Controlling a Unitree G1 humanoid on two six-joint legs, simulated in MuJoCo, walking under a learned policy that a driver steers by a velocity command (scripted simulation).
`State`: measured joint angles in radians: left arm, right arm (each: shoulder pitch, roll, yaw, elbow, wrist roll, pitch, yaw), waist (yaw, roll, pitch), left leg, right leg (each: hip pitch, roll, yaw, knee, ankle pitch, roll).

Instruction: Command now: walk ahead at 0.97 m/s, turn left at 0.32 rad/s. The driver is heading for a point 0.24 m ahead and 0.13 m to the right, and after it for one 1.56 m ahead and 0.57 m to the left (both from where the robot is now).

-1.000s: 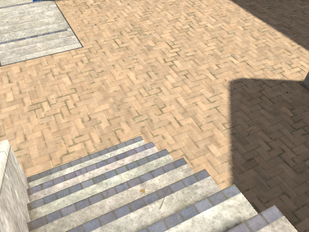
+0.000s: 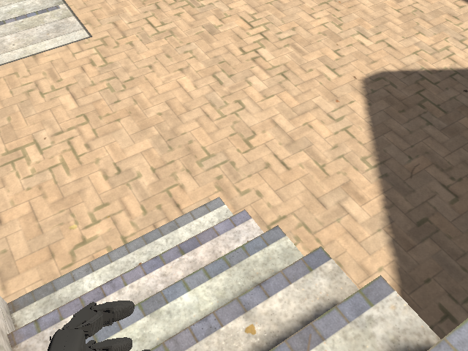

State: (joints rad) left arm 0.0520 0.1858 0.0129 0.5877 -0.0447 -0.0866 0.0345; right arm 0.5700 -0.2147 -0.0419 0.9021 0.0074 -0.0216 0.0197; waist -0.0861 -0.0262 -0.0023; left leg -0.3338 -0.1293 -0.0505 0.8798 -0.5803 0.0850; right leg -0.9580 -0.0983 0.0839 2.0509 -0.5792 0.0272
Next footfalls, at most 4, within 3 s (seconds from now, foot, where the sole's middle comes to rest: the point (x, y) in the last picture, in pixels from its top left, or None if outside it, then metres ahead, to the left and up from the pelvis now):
0.30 right None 0.37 -0.10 -0.92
0.64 left None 0.53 0.16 -1.11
0.94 right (201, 296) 0.89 0.08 -1.30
1.36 left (92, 316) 0.92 0.58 -1.49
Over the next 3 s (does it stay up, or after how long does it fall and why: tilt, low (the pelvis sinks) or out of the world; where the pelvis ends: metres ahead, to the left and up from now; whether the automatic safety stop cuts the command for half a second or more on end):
stays up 1.62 0.78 -1.10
